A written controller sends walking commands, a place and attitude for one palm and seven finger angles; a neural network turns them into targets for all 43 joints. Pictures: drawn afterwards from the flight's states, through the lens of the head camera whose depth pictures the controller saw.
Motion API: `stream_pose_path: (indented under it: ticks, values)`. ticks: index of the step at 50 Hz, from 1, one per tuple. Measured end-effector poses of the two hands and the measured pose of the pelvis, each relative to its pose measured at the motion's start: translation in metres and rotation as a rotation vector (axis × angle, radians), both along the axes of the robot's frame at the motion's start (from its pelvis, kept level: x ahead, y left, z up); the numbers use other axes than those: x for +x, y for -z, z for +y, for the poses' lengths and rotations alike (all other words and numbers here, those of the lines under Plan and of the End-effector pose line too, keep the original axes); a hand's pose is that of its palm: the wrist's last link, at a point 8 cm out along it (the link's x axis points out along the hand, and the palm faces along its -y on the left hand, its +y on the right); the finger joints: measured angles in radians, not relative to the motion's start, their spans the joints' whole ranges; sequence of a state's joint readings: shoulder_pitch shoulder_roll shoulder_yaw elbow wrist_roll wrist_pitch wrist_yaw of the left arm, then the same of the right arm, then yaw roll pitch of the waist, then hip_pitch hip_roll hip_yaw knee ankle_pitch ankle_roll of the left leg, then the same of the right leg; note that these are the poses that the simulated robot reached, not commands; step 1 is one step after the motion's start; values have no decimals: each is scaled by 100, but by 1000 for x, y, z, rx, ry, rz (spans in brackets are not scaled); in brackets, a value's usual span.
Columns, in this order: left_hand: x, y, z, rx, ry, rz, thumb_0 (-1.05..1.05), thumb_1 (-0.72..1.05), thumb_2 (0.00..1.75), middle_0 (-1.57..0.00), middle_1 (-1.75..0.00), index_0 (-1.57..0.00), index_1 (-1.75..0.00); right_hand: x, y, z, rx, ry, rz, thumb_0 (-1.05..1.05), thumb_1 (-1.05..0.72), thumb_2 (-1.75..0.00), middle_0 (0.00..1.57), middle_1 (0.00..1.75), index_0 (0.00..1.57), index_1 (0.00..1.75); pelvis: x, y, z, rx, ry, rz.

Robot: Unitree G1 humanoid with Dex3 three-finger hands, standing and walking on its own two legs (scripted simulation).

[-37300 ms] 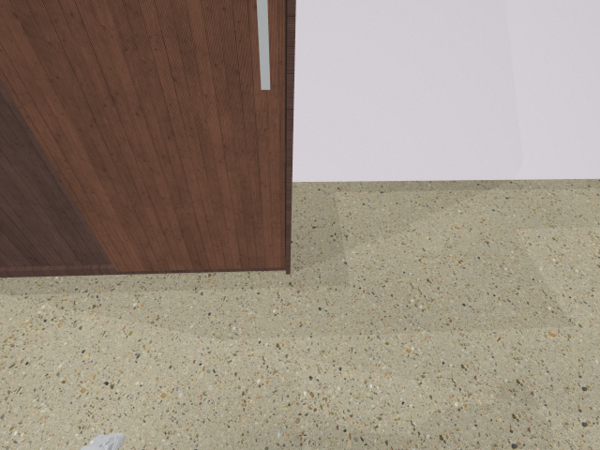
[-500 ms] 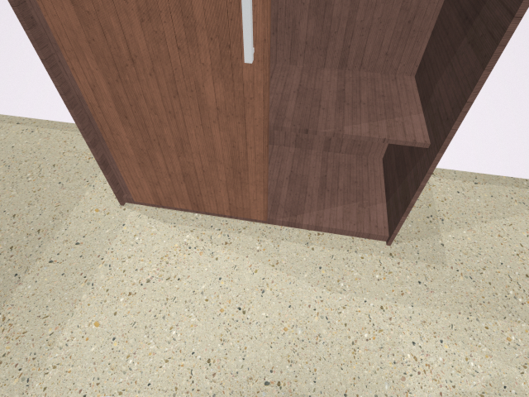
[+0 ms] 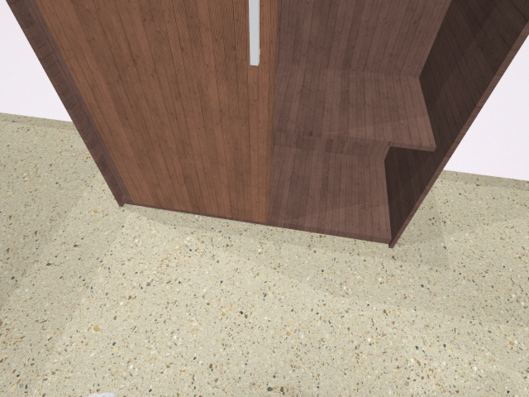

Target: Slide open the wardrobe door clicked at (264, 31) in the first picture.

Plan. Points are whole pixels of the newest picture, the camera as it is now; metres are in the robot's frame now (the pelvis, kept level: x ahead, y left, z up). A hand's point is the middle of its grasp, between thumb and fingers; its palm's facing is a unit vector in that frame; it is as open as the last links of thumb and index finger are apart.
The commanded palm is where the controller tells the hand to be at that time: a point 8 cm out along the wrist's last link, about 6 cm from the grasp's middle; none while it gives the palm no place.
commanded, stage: look to check the result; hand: right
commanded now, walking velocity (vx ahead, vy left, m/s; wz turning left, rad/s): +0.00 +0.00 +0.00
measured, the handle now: (255, 19) +0.89 +0.08 +0.15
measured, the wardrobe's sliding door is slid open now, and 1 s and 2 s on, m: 0.55 0.55 0.55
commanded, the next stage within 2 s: stand and wait in 1.58 s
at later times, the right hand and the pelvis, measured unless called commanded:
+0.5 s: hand out of the picture +0.08 -0.22 -0.16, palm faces -0.04 +0.95 -0.32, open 7.3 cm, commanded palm none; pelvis +0.01 +0.02 +0.00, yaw +1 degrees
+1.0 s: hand out of the picture +0.08 -0.22 -0.16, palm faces -0.05 +0.94 -0.33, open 7.3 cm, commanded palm none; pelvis +0.01 +0.02 +0.00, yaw +1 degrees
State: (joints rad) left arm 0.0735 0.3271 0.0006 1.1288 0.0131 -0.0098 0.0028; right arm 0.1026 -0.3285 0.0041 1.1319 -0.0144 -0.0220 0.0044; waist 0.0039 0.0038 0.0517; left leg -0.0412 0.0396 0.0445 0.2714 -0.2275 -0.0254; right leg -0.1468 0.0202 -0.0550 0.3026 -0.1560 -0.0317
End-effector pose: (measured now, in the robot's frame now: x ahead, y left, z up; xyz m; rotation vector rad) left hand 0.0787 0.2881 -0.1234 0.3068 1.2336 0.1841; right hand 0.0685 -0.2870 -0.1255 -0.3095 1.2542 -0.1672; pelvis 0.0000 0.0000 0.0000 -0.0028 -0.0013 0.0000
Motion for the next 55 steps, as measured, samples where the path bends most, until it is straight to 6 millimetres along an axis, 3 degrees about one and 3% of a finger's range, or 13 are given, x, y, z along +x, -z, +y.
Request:
stream_pose_path:
  ticks: [24,55]
  values:
    - [-1,0,21,5,-19,6,1,91,90,-21,-30,-20,-30,8,0,22,1,-2,-9,0,-90,-90,20,30,21,30,6,0,20,-1,-9,-9]
    - [-6,0,25,4,-28,3,1,91,90,-21,-30,-20,-30,12,-3,24,-5,-15,-21,0,-90,-90,20,30,21,30,4,-1,23,0,-18,-16]
